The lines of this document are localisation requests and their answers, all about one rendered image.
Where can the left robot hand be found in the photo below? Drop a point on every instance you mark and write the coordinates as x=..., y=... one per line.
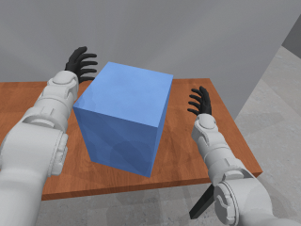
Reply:
x=76, y=64

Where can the left robot upper arm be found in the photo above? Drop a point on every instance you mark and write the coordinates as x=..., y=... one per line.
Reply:
x=33, y=153

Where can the right robot forearm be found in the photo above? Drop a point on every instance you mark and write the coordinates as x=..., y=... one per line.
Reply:
x=221, y=163

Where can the right robot hand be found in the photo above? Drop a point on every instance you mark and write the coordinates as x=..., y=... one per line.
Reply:
x=204, y=106

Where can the table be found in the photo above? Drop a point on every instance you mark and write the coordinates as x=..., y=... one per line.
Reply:
x=177, y=161

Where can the carton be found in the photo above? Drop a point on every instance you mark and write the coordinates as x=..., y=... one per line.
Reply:
x=121, y=116

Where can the left robot forearm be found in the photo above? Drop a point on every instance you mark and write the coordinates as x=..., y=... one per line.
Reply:
x=53, y=107

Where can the right robot upper arm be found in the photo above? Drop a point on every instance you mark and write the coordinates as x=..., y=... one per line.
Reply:
x=245, y=202

